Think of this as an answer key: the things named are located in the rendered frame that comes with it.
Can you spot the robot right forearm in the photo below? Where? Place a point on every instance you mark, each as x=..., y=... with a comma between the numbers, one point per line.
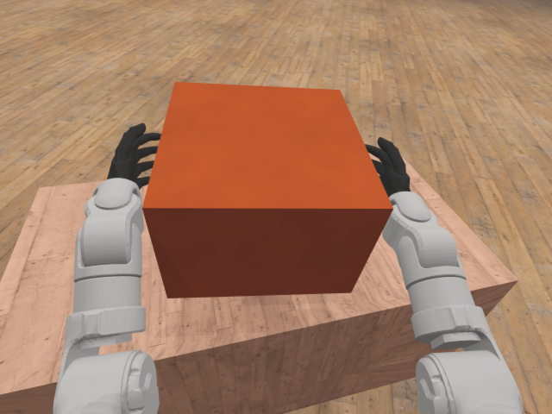
x=444, y=311

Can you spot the carton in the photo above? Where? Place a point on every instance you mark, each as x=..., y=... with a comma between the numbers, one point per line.
x=261, y=190

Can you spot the robot right upper arm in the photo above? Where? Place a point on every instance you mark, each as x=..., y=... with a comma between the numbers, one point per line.
x=466, y=382

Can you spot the robot left upper arm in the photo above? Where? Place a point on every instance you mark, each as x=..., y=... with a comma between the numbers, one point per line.
x=117, y=383

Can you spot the right robot hand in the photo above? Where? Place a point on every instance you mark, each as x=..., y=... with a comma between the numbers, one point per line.
x=391, y=168

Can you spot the pedestal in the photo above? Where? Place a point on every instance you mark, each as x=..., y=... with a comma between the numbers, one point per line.
x=225, y=355

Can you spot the robot left forearm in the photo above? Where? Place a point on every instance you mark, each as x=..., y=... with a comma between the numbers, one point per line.
x=107, y=270

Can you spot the left robot hand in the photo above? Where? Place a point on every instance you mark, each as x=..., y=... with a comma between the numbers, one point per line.
x=125, y=162

